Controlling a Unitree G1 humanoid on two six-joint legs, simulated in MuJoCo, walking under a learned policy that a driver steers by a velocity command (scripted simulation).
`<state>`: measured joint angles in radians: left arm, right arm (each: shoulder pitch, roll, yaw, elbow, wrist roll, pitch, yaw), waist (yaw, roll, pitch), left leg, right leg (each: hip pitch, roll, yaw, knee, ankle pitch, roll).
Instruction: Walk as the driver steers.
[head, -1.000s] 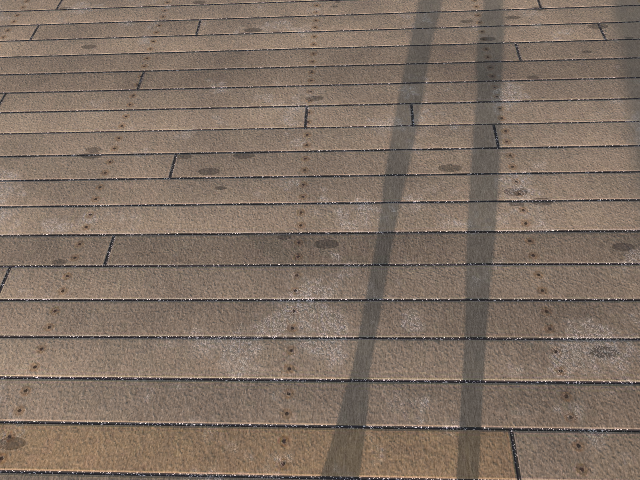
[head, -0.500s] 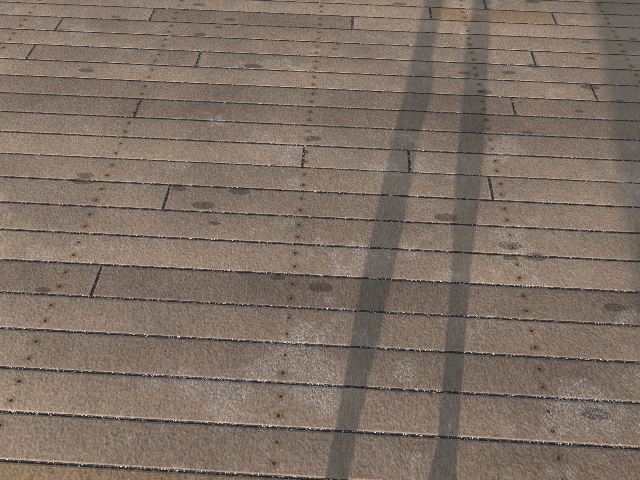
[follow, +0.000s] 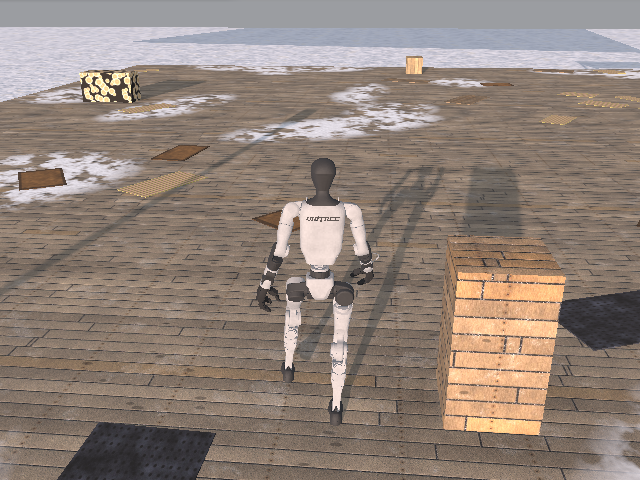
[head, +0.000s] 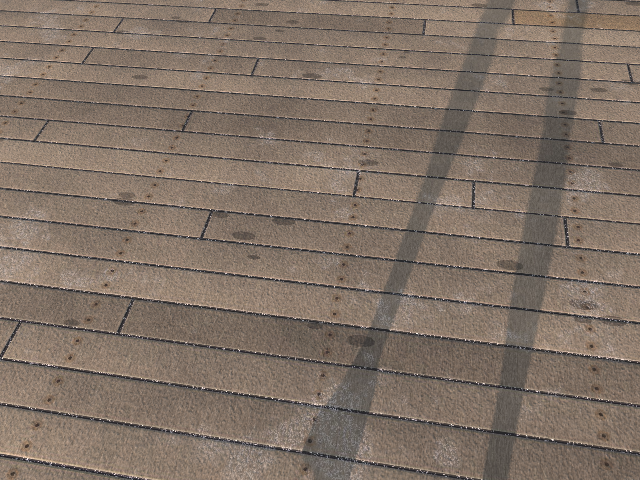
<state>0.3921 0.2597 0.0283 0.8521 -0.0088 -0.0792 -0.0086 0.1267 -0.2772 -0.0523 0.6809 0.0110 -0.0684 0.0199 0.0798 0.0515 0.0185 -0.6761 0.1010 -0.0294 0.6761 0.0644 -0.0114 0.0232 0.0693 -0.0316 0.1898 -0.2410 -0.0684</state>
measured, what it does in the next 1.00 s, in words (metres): walks ahead, turning right: left foot, then right foot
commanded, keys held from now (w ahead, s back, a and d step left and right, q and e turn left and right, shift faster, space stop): w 0.14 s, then w+e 0.72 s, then w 0.14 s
